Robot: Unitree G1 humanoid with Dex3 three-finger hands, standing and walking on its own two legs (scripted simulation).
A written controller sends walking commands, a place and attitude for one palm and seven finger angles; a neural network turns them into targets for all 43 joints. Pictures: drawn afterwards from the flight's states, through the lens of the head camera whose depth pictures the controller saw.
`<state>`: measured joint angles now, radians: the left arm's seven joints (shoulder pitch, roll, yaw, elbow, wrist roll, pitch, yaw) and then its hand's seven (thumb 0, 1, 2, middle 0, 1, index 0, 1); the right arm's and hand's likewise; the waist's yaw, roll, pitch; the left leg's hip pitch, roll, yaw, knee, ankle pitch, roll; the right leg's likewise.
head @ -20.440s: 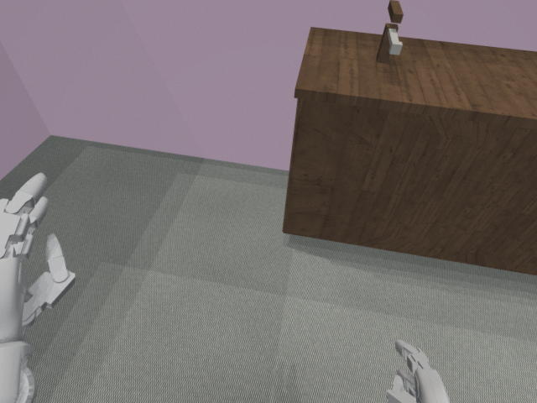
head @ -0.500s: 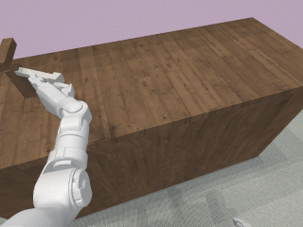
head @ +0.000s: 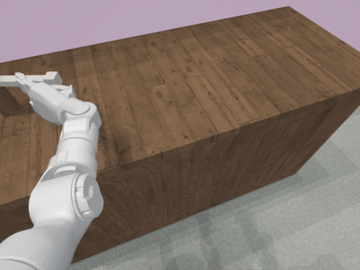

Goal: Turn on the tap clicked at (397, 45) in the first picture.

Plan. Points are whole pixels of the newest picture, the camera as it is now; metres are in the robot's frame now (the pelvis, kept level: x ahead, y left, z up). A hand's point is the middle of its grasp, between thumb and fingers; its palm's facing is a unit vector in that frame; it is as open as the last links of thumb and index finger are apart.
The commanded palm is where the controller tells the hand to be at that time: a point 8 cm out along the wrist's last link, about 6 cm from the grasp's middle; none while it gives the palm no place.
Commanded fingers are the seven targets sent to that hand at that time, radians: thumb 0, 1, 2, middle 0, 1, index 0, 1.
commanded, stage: push the lever round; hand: left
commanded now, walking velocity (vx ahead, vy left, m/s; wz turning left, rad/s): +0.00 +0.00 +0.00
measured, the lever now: (53, 80) +0.52 +0.27 +0.14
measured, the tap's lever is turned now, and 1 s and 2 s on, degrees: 70 81 81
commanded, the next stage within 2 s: lift the hand up off the lever in 0.28 s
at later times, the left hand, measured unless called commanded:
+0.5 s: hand (73, 82) +0.52 +0.23 +0.14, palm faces +0.82 -0.56 -0.12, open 7.8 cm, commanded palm +0.46 +0.24 +0.14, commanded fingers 0.00 0.90 0.90 -0.15 -0.15 -0.15 -0.15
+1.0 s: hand (64, 80) +0.50 +0.24 +0.15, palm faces +0.83 -0.56 -0.09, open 7.8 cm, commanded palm +0.45 +0.25 +0.16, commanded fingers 0.00 0.90 0.90 -0.15 -0.15 -0.15 -0.15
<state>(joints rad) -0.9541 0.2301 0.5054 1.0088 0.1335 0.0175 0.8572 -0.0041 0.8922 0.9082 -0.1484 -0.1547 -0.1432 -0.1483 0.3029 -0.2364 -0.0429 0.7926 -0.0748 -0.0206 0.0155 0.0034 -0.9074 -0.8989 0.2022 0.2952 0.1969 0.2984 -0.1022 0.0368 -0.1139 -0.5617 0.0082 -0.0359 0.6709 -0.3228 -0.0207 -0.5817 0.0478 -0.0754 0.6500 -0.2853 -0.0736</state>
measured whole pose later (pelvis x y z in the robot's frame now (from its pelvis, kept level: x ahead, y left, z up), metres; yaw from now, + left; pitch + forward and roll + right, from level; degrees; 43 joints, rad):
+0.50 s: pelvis +0.01 +0.01 +0.00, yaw +0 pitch +15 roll -1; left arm -1.05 0.27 0.51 1.11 0.15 -0.02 0.87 0.01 0.92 0.92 -0.15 -0.15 -0.13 -0.14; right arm 0.34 -0.23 -0.04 0.80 -0.10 -0.02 0.05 0.00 -0.91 -0.90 0.20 0.30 0.20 0.30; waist -0.12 0.04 -0.12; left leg -0.61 0.01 -0.04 0.70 -0.34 -0.01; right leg -0.62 0.05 -0.08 0.66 -0.29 -0.06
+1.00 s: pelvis +0.02 +0.01 +0.01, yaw +0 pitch +11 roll -1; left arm -0.94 0.20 0.50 0.92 0.11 0.08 0.83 0.02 0.90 0.90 -0.15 -0.15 -0.15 -0.15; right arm 0.30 -0.23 -0.05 0.79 -0.08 -0.01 0.04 0.00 -0.91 -0.90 0.20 0.30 0.20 0.30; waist -0.08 0.04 -0.12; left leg -0.49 0.01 -0.04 0.63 -0.34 -0.01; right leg -0.50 0.05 -0.07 0.59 -0.29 -0.06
